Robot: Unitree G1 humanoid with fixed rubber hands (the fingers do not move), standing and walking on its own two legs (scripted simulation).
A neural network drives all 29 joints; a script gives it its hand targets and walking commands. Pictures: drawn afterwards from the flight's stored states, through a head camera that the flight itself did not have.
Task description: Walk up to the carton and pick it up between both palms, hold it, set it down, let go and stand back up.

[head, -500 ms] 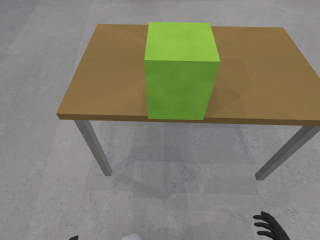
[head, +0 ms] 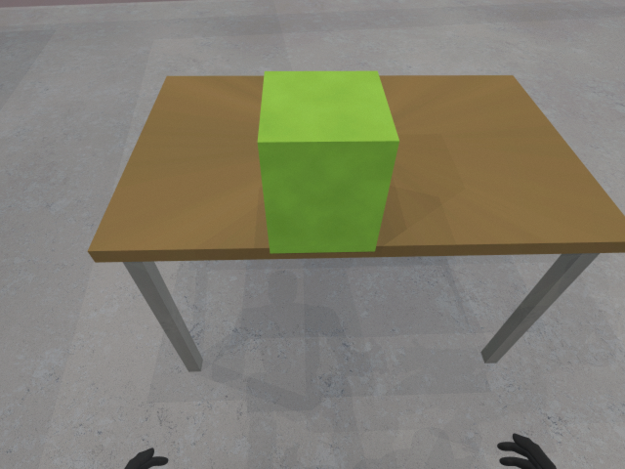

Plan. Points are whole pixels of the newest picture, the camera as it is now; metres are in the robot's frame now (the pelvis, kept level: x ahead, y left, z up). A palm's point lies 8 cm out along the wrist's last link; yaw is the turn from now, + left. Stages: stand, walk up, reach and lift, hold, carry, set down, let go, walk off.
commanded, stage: walk up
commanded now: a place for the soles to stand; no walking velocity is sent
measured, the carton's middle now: (322, 165) +0.61 +0.01 +0.03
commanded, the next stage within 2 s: none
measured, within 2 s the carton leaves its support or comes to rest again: neither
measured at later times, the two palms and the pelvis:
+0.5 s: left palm out of the picture +0.06 +0.28 -0.08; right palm (516, 418) +0.21 -0.26 -0.09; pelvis +0.09 -0.01 +0.01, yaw -1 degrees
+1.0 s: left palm (164, 368) +0.29 +0.25 -0.12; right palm (516, 369) +0.28 -0.28 -0.08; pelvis +0.19 -0.01 +0.00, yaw +5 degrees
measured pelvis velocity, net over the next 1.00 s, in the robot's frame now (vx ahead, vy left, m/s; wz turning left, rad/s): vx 0.19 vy -0.01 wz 0.09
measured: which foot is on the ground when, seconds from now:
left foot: down 0.00-0.24, up 0.26-0.58, down 0.60-1.00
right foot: down 0.00-0.64, up 0.66-1.00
